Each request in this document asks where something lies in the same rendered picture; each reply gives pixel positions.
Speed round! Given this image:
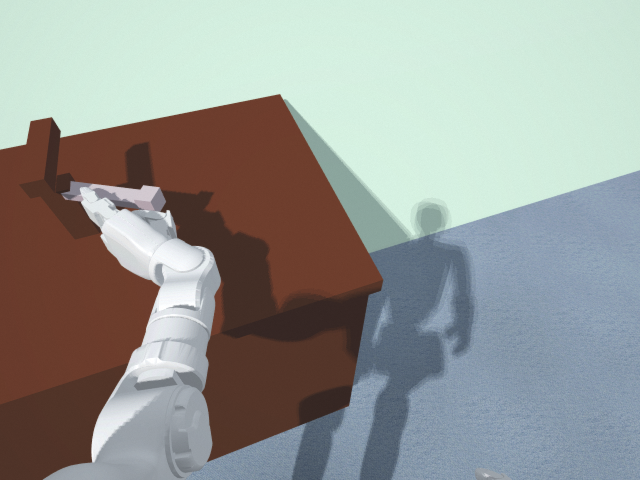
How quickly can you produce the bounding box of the left robot forearm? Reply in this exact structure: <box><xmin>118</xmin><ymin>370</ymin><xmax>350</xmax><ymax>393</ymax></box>
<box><xmin>91</xmin><ymin>238</ymin><xmax>221</xmax><ymax>462</ymax></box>

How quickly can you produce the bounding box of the counter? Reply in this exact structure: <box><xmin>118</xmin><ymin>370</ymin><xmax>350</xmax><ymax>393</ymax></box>
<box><xmin>0</xmin><ymin>94</ymin><xmax>383</xmax><ymax>480</ymax></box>

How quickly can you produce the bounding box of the robot left hand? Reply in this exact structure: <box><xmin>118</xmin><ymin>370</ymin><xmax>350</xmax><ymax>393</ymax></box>
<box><xmin>80</xmin><ymin>187</ymin><xmax>177</xmax><ymax>280</ymax></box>

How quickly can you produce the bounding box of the robot left upper arm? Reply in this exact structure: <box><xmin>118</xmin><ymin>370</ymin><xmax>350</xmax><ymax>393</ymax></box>
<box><xmin>43</xmin><ymin>384</ymin><xmax>212</xmax><ymax>480</ymax></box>

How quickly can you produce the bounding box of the tap lever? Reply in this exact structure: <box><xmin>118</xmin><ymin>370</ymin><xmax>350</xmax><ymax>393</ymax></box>
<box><xmin>61</xmin><ymin>181</ymin><xmax>166</xmax><ymax>212</ymax></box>

